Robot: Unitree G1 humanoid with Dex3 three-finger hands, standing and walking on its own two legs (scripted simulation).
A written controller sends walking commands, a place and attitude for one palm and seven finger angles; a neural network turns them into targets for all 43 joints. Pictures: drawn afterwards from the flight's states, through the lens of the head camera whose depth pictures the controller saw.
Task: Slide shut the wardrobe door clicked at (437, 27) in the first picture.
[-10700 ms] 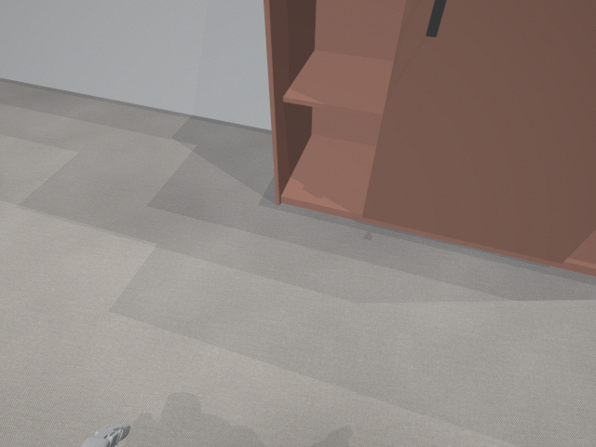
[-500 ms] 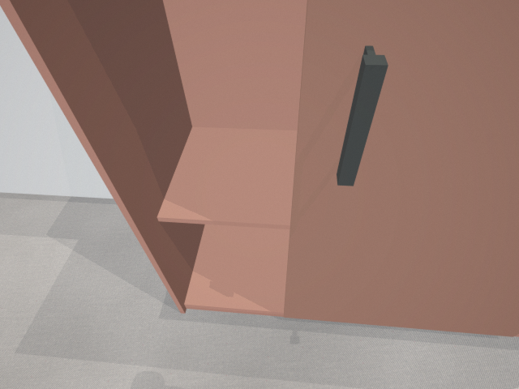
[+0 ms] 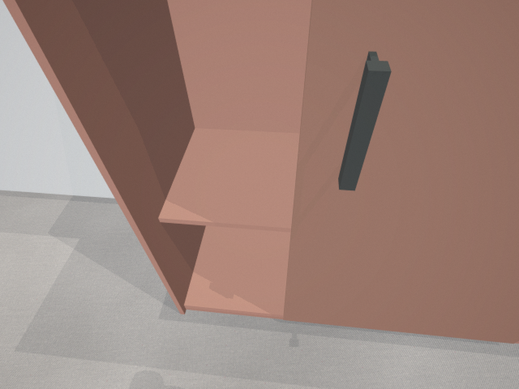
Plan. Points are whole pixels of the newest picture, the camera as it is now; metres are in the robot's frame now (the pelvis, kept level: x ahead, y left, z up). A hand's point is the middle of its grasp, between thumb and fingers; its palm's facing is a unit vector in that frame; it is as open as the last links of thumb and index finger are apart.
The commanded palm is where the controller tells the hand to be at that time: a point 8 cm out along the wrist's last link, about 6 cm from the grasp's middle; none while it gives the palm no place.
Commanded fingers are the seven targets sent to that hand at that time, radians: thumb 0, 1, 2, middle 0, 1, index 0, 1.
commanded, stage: look again from close up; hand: right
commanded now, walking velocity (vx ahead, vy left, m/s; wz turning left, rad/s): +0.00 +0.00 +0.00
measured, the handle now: (358, 126) +0.45 -0.12 +0.19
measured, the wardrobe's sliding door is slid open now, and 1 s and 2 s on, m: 0.39 0.39 0.39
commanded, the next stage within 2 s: raise the hand with hooked fingers in 0.36 s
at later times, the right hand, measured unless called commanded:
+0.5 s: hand out of the picture -0.02 -0.15 -0.18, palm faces +0.06 +0.99 -0.16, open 7.4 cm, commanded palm +0.09 -0.21 -0.06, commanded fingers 0.00 -0.83 -0.87 0.20 0.34 0.20 0.34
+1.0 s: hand out of the picture +0.11 -0.18 +0.00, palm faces +0.30 +0.95 -0.08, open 9.3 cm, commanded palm +0.12 -0.23 +0.03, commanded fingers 0.00 -0.25 -0.62 0.25 0.72 0.25 0.72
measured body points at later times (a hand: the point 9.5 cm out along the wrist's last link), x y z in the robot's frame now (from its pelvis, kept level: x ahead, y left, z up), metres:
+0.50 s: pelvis +0.00 +0.01 +0.00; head +0.01 +0.00 +0.45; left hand -0.01 +0.23 -0.15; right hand -0.02 -0.20 -0.16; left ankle -0.04 +0.15 -0.74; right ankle +0.01 -0.05 -0.74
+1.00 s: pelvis -0.03 +0.07 -0.05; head -0.02 +0.05 +0.40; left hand +0.21 +0.29 -0.07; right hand +0.09 -0.23 +0.01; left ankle -0.03 +0.14 -0.74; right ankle +0.01 -0.05 -0.74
